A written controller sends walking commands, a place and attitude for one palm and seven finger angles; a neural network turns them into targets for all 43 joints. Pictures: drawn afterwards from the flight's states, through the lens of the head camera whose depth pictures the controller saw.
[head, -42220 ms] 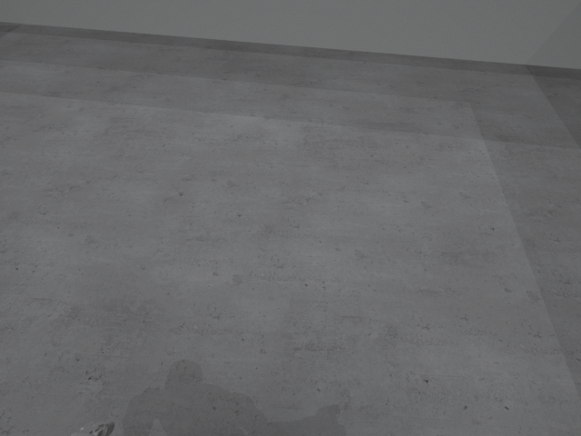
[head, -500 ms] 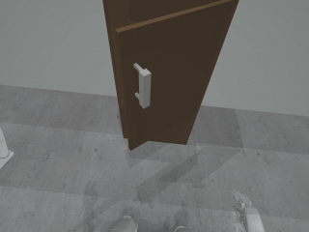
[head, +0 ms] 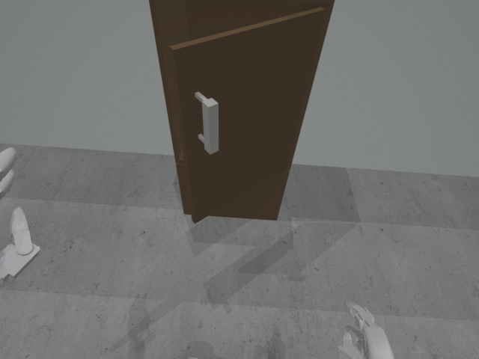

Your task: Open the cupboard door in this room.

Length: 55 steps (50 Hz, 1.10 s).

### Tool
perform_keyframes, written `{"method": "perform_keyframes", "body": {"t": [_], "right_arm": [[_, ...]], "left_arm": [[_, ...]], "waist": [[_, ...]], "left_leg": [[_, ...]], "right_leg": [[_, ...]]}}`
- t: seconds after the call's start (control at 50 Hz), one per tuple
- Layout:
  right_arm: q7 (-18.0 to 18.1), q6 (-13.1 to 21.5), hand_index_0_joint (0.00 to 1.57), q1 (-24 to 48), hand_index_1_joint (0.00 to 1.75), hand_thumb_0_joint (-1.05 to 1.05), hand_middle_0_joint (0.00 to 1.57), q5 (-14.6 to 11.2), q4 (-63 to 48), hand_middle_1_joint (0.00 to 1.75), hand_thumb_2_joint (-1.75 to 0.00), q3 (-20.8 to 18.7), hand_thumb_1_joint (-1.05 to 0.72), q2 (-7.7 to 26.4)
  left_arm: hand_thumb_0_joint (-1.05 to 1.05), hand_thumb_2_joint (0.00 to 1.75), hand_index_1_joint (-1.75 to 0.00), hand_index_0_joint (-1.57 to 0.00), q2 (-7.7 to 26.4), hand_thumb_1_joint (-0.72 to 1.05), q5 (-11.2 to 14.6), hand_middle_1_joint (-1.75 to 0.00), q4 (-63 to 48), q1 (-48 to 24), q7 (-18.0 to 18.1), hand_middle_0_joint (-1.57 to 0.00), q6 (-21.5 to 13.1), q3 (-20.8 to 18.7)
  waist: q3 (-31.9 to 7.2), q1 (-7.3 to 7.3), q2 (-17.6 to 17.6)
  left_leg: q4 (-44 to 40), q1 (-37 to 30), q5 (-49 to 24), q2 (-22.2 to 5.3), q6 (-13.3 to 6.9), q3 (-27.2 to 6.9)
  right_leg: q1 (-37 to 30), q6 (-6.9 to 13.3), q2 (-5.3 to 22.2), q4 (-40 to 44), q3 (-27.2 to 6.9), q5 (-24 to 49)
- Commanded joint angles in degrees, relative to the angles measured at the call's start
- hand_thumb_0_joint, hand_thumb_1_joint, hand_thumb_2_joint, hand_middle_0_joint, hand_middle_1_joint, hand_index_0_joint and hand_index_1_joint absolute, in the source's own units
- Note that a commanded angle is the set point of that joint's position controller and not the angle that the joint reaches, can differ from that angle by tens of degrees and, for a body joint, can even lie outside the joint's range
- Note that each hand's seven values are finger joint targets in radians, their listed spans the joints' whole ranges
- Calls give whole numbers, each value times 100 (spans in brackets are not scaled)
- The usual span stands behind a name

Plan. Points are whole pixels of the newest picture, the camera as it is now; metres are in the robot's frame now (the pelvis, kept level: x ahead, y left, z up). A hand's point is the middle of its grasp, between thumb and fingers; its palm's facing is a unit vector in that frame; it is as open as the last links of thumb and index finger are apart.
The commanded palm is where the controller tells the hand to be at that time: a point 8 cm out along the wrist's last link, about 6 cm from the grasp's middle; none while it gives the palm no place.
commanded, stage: stop stepping back and stand still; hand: left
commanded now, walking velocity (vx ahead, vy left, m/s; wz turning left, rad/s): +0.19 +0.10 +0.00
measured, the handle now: (205, 123) +0.59 +0.13 +0.06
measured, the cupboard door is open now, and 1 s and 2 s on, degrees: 41 41 41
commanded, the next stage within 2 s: let the arm hang, fingers relaxed in 0.44 s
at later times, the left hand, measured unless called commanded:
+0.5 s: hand (23, 276) +0.17 +0.26 +0.15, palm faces +0.44 -0.79 -0.43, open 7.4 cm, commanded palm +0.12 +0.29 +0.18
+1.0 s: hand out of the picture -0.08 +0.16 -0.17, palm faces +0.04 -0.99 -0.15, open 7.4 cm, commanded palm none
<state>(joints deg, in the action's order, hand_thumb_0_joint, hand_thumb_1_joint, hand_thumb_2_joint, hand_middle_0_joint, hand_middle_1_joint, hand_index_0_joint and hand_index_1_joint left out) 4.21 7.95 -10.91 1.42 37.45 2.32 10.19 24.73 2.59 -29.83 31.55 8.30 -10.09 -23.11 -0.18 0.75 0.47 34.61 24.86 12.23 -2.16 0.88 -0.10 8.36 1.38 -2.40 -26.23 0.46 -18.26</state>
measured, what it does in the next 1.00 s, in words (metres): stands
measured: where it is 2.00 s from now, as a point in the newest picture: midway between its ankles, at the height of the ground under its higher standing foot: outside the picture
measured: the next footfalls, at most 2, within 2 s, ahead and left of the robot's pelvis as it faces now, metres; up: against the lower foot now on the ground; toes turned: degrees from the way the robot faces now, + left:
none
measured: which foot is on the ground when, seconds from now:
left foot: down 0.00-1.00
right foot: down 0.00-1.00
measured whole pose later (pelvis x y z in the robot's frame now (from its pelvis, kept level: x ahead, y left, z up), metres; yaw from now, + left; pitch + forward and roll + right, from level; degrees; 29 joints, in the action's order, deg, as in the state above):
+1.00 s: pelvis -0.03 -0.01 +0.00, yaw +2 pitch -2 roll -1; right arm 1.0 -2.0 -12.9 1.1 63.0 -0.4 16.2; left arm 11.7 -0.4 64.6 18.3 -0.8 1.6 0.4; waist 5.2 0.7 1.3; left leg 24.5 16.8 5.9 0.0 0.2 -2.5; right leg 6.8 2.2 -2.3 -24.3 2.8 -15.8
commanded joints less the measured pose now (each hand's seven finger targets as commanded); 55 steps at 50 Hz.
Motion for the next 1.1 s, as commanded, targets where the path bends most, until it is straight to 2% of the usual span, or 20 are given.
{"method": "perform_keyframes", "body": {"t": [0.0,0.06,0.08,0.1,0.14,0.2,0.28,0.34,0.4,0.5,0.52,0.54,0.56,0.62,0.64,0.68,0.74,0.82,0.88,1.08], "right_arm": [[104,284,20,377,30,0,20,-125,-829,30,-90,-328,-90,758],[158,360,20,384,30,0,20,-118,-884,30,-90,-415,-90,986],[145,372,20,337,30,0,20,-77,-862,30,-90,-348,-90,908],[148,398,20,312,30,0,20,-62,-863,30,-90,-354,-90,917],[146,442,20,347,30,0,20,-51,-882,30,-90,-391,-90,972],[119,444,20,373,30,0,20,-58,-914,30,-90,-398,-90,963],[87,339,20,262,30,0,20,-80,-810,30,-90,-479,-90,894],[112,367,20,232,30,0,20,-111,-745,30,-90,-468,-90,896],[184,420,20,357,30,0,20,-94,-750,30,-90,-421,-90,898],[205,523,20,383,30,0,20,-59,-827,30,-90,-351,-90,882],[-321,374,20,544,30,0,20,-121,655,30,-90,-701,-90,2051],[-348,-77,20,274,30,0,20,-177,564,30,-90,-674,-90,1714],[-328,-171,20,228,30,0,20,-118,526,30,-90,-646,-90,1651],[-370,-399,20,352,30,0,20,-79,625,30,-90,-564,-90,1685],[-391,-464,20,411,30,0,20,-62,717,30,-90,-579,-90,1746],[-420,-593,20,512,30,0,20,-33,930,30,-90,-553,-90,1713],[-410,-726,20,589,30,0,20,19,1205,30,-90,-457,-90,1655],[-352,-768,20,506,30,0,20,-3,1614,30,-90,-427,-90,1543],[-308,-766,20,279,30,0,20,-39,1930,30,-90,-437,-90,1463],[-228,-829,20,-79,30,0,20,-51,2439,30,-90,-457,-90,1313]], "left_arm": [[0,90,-30,-20,1009,90,-4,-30,-805,-206,137,-20,-349,-825],[0,90,-30,-20,1043,90,-22,-30,-664,-134,96,-20,-432,-809],[0,90,-30,-20,1103,90,-28,-30,-837,-94,90,-20,-480,-835],[0,90,-30,-20,1113,90,-26,-30,-963,-121,89,-20,-516,-832],[0,90,-30,-20,1072,90,-30,-30,-968,-80,107,-20,-546,-830],[0,90,-30,-20,968,90,-28,-30,-802,167,116,-20,-547,-828],[0,90,-30,-20,982,90,10,-30,-682,169,124,-20,-581,-836],[0,90,-30,-20,879,90,-32,-30,-512,-244,131,-20,-543,-691],[0,90,-30,-20,858,90,-63,-30,-403,-492,95,-20,-550,-569],[0,90,-30,-20,879,90,-126,-30,-691,-655,93,-20,-580,-564],[0,90,-30,-20,-264,90,-524,-30,4012,-841,-725,-20,458,1616],[0,90,-30,-20,-214,90,-443,-30,4199,-662,-828,-20,894,1470],[0,90,-30,-20,-296,90,-475,-30,4342,-723,-836,-20,929,1599],[0,90,-30,-20,110,90,-486,-30,5215,-1324,-851,-20,881,1656],[0,90,-30,-20,222,90,-483,-30,5559,-1598,-851,-20,868,1691],[0,90,-30,-20,346,90,-445,-30,6222,-2056,-823,-20,905,1812],[0,90,-30,-20,313,90,-397,-30,7189,-2171,-792,-20,967,1965],[0,90,-30,-20,190,90,-355,-30,8240,-1833,-803,-20,968,2023],[0,90,-30,-20,89,90,-333,-30,8733,-1713,-796,-20,924,2026],[0,90,-30,-20,-143,90,-303,-30,9450,-1576,-730,-20,938,2082]], "waist": [[-249,-215,230],[-288,-117,-639],[-530,-116,-1149],[-627,-97,-1270],[-485,-74,-1094],[-219,-108,-601],[-220,-174,174],[-147,-199,84],[86,-178,-520],[-148,-107,-787],[156,-289,-936],[-371,-92,-702],[-715,-29,1],[-698,-63,1007],[-576,-113,1067],[-179,-196,423],[103,-144,-416],[-7,-49,-856],[-164,-98,-722],[261,-153,-219]], "left_leg": [[-429,-964,-156,82,-100,94],[-1069,-1624,-1611,-297,-278,-406],[-1267,-1755,-1736,-373,-258,-588],[-1533,-1668,-1457,-545,-257,-872],[-2028,-1153,-91,-790,-427,-1181],[-1812,-697,902,-385,-299,-622],[-167,-1356,187,103,-87,-64],[-394,-1446,-186,70,-122,-114],[-1013,-1740,-54,-154,-163,-382],[-1894,-1388,524,-369,-249,-757],[-935,-536,-1592,-575,-495,-1159],[-891,-800,-2255,-592,-478,-901],[-668,-965,-2337,-638,-502,-924],[-464,-973,-1371,-386,-436,-920],[-406,-1026,-1119,-272,-384,-829],[-420,-1151,-831,-140,-301,-703],[-1136,-1061,-416,-257,-320,-939],[-1584,-1098,276,-252,-305,-982],[-1442,-1474,-29,-233,-274,-853],[-1324,-1652,-426,-298,-276,-711]], "right_leg": [[684,354,1291,647,-691,1704],[797,-62,522,136,-245,1472],[806,-115,399,-184,-15,1123],[694,-163,241,-392,138,608],[439,-184,151,-380,95,-56],[276,-58,359,507,-151,-42],[1337,363,1139,1501,-1095,-646],[1237,284,1015,1197,-852,241],[1452,37,583,1020,-505,-205],[666,-123,254,616,-181,99],[1002,-17,557,-393,-90,1044],[648,-18,550,-408,-193,763],[558,5,523,-340,-224,784],[565,208,750,46,-481,819],[706,297,879,184,-607,792],[1050,446,1009,370,-726,455],[835,318,742,420,-613,-100],[415,278,691,598,-566,-256],[397,319,772,833,-612,-58],[538,330,808,1089,-473,50]]}}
